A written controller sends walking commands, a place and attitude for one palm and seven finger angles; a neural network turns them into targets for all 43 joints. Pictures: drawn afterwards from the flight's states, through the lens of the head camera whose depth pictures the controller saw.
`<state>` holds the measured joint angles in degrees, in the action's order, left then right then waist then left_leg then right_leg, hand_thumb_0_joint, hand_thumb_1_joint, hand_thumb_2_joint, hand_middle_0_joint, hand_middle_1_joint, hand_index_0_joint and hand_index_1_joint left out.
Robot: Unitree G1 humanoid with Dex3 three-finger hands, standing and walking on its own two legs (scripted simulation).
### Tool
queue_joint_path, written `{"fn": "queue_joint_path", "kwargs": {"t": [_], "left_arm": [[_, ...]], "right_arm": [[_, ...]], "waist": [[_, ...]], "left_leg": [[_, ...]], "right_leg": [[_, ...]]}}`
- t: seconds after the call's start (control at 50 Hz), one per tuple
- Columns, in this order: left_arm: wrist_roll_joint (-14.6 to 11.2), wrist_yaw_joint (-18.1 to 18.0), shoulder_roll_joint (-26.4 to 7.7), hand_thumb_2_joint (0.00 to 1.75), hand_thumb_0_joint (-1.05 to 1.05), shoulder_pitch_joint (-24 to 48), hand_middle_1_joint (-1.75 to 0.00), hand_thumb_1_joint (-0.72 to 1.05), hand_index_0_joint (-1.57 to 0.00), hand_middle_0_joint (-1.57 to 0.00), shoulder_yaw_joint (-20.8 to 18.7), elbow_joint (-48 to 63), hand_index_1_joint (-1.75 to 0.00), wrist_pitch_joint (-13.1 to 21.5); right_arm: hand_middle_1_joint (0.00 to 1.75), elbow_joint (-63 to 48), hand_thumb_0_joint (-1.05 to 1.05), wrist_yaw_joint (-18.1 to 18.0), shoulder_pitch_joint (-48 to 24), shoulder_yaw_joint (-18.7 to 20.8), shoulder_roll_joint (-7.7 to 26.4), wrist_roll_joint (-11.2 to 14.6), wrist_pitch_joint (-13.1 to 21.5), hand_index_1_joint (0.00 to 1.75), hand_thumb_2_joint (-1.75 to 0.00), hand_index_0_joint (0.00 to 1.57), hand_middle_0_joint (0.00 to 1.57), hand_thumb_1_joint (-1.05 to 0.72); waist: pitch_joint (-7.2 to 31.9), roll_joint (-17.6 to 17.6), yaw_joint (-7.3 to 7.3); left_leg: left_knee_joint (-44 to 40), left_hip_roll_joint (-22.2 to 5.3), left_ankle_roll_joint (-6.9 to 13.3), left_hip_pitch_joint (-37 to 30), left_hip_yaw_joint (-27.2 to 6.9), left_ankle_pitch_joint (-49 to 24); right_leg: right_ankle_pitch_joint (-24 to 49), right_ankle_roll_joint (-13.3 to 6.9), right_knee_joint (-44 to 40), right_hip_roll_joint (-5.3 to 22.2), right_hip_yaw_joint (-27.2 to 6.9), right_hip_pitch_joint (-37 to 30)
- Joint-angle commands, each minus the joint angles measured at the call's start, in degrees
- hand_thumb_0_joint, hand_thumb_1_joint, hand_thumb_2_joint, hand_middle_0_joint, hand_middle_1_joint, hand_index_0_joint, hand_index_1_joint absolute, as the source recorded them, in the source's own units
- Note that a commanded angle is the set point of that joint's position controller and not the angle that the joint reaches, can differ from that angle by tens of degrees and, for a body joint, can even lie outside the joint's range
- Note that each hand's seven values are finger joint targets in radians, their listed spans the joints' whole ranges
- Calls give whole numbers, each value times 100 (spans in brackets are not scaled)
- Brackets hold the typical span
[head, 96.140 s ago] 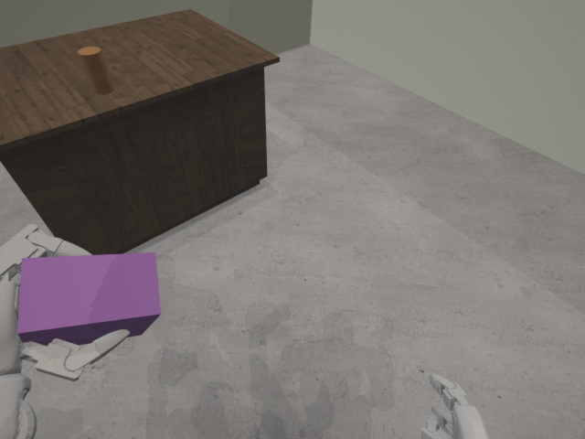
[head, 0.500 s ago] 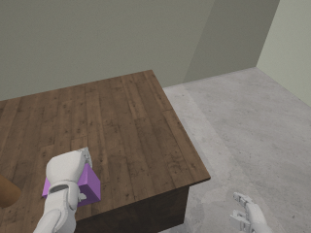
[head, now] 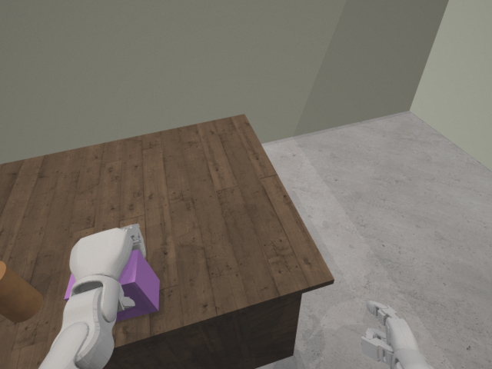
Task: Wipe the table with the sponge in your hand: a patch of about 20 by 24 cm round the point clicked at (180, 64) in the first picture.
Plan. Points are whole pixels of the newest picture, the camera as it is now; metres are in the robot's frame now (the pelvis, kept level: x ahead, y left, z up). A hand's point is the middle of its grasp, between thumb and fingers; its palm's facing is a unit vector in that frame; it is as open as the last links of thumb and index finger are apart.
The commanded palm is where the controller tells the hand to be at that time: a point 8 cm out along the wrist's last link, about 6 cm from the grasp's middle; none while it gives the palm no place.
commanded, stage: lift the sponge slowly off the table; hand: left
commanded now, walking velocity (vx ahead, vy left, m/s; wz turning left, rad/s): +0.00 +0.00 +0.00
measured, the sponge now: (121, 293) +0.23 +0.27 -0.02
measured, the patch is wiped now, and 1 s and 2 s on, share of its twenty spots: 1.00 1.00 1.00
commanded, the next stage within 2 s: bring the sponge back beside the body in 1.04 s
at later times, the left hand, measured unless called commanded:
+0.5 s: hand (122, 255) +0.25 +0.25 +0.08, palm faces +0.03 -0.12 -0.99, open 10.1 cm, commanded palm +0.23 +0.25 +0.14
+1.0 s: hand (113, 239) +0.26 +0.26 +0.10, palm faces +0.03 -0.09 -1.00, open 10.1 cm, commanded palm +0.23 +0.26 +0.17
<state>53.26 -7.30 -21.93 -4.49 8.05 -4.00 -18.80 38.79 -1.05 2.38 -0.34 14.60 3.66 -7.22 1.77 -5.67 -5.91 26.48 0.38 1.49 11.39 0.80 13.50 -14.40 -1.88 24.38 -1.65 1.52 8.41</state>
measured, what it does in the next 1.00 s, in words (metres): stands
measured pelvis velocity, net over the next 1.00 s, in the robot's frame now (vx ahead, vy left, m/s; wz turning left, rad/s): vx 0.00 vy -0.01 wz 0.00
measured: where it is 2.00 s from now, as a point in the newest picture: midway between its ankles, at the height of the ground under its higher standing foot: outside the picture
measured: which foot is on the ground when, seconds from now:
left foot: down 0.00-1.00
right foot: down 0.00-1.00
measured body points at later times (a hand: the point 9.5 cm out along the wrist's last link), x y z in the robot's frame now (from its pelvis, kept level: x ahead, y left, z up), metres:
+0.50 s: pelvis +0.00 -0.01 +0.00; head -0.02 -0.05 +0.45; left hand +0.25 +0.25 +0.13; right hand +0.24 -0.21 -0.08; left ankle +0.01 +0.10 -0.74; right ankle -0.01 -0.10 -0.74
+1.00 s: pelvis +0.00 -0.01 +0.00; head -0.02 -0.06 +0.45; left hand +0.26 +0.26 +0.16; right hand +0.25 -0.22 -0.08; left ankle +0.01 +0.10 -0.74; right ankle -0.01 -0.10 -0.74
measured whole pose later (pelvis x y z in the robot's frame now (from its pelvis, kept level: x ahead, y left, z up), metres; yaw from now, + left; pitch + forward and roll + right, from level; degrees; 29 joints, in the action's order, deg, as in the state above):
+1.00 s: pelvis +0.00 -0.01 +0.00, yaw +0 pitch -3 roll +0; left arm 51.4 0.9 -27.2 0.8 6.9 3.1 -23.8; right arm 38.3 -1.8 -0.9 -2.2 15.8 4.0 -7.9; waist 0.0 -6.6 -6.3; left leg 22.1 -0.2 0.4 7.2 0.5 11.5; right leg -13.0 -2.9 21.0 -2.3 1.5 4.7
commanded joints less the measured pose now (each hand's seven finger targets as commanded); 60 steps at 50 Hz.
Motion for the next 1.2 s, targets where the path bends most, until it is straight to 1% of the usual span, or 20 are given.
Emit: {"fn": "queue_joint_path", "kwargs": {"t": [0.0, 0.04, 0.12, 0.18, 0.24, 0.26, 0.34, 0.42, 0.44, 0.46, 0.64, 0.72, 0.74, 0.76, 0.88, 0.94, 0.96, 1.06, 1.12, 1.18], "left_arm": [[172, -165, -1034, 130, 0, 1426, -160, 10, -120, -120, -572, 1226, -160, -60], [159, -165, -1375, 130, 0, 1485, -160, 10, -120, -120, -883, 1338, -160, -91], [162, -86, -1281, 130, 0, 1725, -160, 10, -120, -120, -726, 1248, -160, -116], [152, -21, -1089, 130, 0, 2084, -160, 10, -120, -120, -451, 1452, -160, -54], [109, 47, -1205, 130, 0, 1829, -160, 10, -120, -120, -599, 1517, -160, -31], [75, 73, -1048, 130, 0, 1741, -160, 10, -120, -120, -460, 1489, -160, -45], [133, 104, -1316, 130, 0, 1643, -160, 10, -120, -120, -744, 1531, -160, -170], [177, 117, -1228, 130, 0, 1745, -160, 10, -120, -120, -634, 1575, -160, -323], [175, 118, -1417, 130, 0, 1827, -160, 10, -120, -120, -806, 1636, -160, -359], [133, 133, -1206, 130, 0, 1792, -160, 10, -120, -120, -613, 1667, -160, -385], [79, 371, -1664, 130, 0, 2064, -160, 10, -120, -120, -901, 1772, -160, -522], [31, 508, -1485, 130, 0, 2080, -160, 10, -120, -120, -684, 1890, -160, -450], [25, 523, -1652, 130, 0, 2071, -160, 10, -120, -120, -847, 2049, -160, -428], [-11, 544, -1466, 130, 0, 1987, -160, 10, -120, -120, -683, 2088, -160, -398], [45, 570, -1868, 130, 0, 2127, -160, 10, -120, -120, -1046, 1766, -160, -491], [49, 570, -2119, 130, 0, 2236, -160, 10, -120, -120, -1264, 1824, -160, -533], [3, 595, -1843, 130, 0, 2080, -160, 10, -120, -120, -1044, 1799, -160, -551], [-115, 722, -1623, 130, 0, 1605, -160, 10, -120, -120, -917, 2081, -160, -533], [-66, 765, -1688, 130, 0, 1661, -160, 10, -120, -120, -933, 2043, -160, -540], [-34, 696, -1860, 130, 0, 1471, -160, 10, -120, -120, -1141, 2337, -160, -467]], "right_arm": [[30, -1019, 0, -29, -1226, 171, 607, -9, 299, 30, -90, 20, 20, -90], [30, -1020, 0, -34, -1298, 164, 646, -11, 293, 30, -90, 20, 20, -90], [30, -987, 0, -77, -1322, 135, 618, 2, 307, 30, -90, 20, 20, -90], [30, -1005, 0, -102, -1359, 111, 581, 14, 388, 30, -90, 20, 20, -90], [30, -1007, 0, -88, -1355, 127, 615, -1, 415, 30, -90, 20, 20, -90], [30, -1035, 0, -88, -1328, 131, 591, 2, 417, 30, -90, 20, 20, -90], [30, -1030, 0, -43, -1455, 113, 641, -18, 347, 30, -90, 20, 20, -90], [30, -1035, 0, -10, -1527, 79, 616, -2, 294, 30, -90, 20, 20, -90], [30, -1029, 0, -14, -1567, 81, 645, 5, 291, 30, -90, 20, 20, -90], [30, -1076, 0, -15, -1532, 82, 607, 8, 292, 30, -90, 20, 20, -90], [30, -1039, 0, -62, -1633, 22, 660, 20, 263, 30, -90, 20, 20, -90], [30, -1094, 0, -75, -1613, 16, 627, 30, 289, 30, -90, 20, 20, -90], [30, -1112, 0, -78, -1639, 25, 650, 23, 302, 30, -90, 20, 20, -90], [30, -1148, 0, -80, -1598, 24, 611, 19, 322, 30, -90, 20, 20, -90], [30, -1078, 0, -107, -1588, 0, 655, 17, 263, 30, -90, 20, 20, -90], [30, -1089, 0, -126, -1655, 5, 699, 15, 249, 30, -90, 20, 20, -90], [30, -1140, 0, -122, -1630, 3, 653, 21, 251, 30, -90, 20, 20, -90], [30, -1206, 0, -69, -1589, 33, 656, 18, 280, 30, -90, 20, 20, -90], [30, -1171, 0, -56, -1562, 12, 686, 16, 243, 30, -90, 20, 20, -90], [30, -1236, 0, -58, -1551, 28, 647, -5, 283, 30, -90, 20, 20, -90]], "waist": [[874, 394, 42], [909, 232, -42], [832, 347, 24], [868, 90, 75], [975, 110, 10], [921, 213, 36], [953, 339, -76], [935, 357, -73], [885, 348, -86], [946, 369, -58], [936, 289, -18], [966, 259, 9], [1020, 174, -12], [1031, 198, 9], [854, 460, -15], [983, 288, -59], [986, 345, -46], [1175, 295, -46], [991, 459, 8], [1085, 359, -81]], "left_leg": [[-365, 103, 184, -444, -295, -1246], [-438, 110, 181, -523, -339, -1200], [-465, 127, 192, -542, -305, -1066], [-510, 114, 203, -707, -310, -1017], [-560, 112, 190, -790, -367, -1174], [-553, 112, 203, -716, -310, -1146], [-625, 111, 173, -728, -342, -1273], [-629, 100, 162, -705, -308, -1383], [-648, 109, 154, -725, -342, -1357], [-645, 95, 177, -694, -290, -1321], [-602, 146, 186, -769, -314, -1383], [-560, 154, 210, -806, -314, -1462], [-576, 154, 206, -859, -342, -1469], [-537, 148, 224, -834, -291, -1495], [-566, 138, 193, -696, -303, -1403], [-574, 158, 182, -736, -320, -1426], [-563, 152, 197, -700, -272, -1454], [-471, 140, 212, -782, -269, -1700], [-459, 126, 193, -696, -288, -1633], [-444, 124, 213, -749, -304, -1668]], "right_leg": [[1261, -267, -392, -94, -344, -202], [1129, -296, -460, -104, -449, -296], [936, -262, -562, -81, -412, -251], [783, -268, -599, -95, -354, -184], [920, -301, -623, -117, -426, -346], [933, -266, -602, -95, -356, -358], [1071, -300, -652, -95, -497, -496], [1254, -281, -623, -62, -439, -521], [1155, -311, -660, -93, -550, -519], [1134, -271, -617, -65, -432, -557], [1342, -285, -688, -48, -645, -606], [1453, -252, -665, -13, -530, -600], [1418, -284, -670, -40, -622, -634], [1512, -253, -618, -15, -531, -665], [1399, -242, -674, 9, -615, -573], [1402, -281, -668, -9, -742, -645], [1473, -244, -614, 18, -615, -706], [1889, -234, -500, 29, -574, -783], [1863, -211, -524, 39, -559, -633], [1800, -232, -488, 37, -574, -682]]}}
